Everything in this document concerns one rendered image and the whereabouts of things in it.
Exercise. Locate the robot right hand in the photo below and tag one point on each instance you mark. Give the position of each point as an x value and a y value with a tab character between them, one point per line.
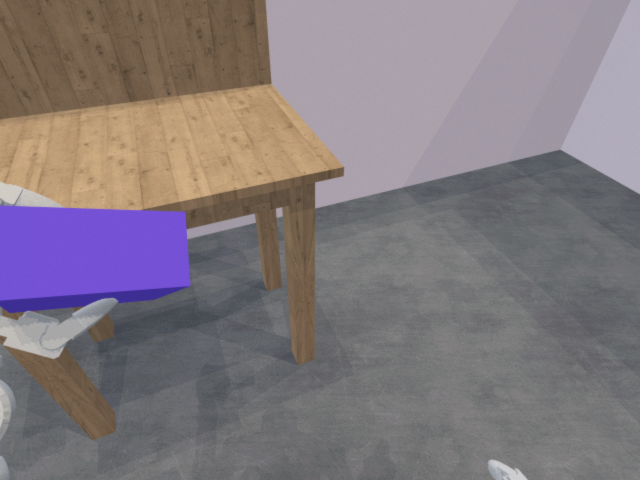
500	471

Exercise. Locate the robot left hand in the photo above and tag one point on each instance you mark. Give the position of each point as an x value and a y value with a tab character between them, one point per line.
37	333

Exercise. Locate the table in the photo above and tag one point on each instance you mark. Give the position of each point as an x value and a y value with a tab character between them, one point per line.
157	105

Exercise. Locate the sponge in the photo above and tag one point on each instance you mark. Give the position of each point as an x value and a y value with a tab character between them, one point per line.
52	258

